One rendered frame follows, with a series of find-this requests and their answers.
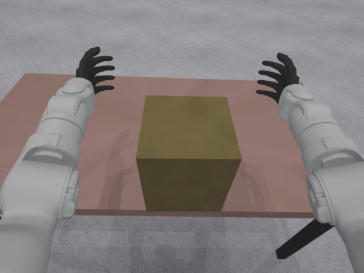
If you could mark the table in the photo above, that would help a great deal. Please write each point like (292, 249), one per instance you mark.
(271, 180)

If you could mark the robot left upper arm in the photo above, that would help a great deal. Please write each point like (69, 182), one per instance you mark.
(38, 196)

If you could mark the right robot forearm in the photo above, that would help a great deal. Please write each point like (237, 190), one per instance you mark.
(319, 136)

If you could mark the robot left hand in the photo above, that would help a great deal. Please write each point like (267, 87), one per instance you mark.
(87, 70)

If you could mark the carton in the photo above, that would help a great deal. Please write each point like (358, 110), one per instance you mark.
(188, 153)

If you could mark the robot right hand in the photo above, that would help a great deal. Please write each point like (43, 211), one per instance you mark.
(288, 76)

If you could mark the left robot forearm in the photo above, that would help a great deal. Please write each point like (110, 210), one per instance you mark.
(61, 129)

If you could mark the robot right upper arm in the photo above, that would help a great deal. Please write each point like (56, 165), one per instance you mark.
(336, 196)

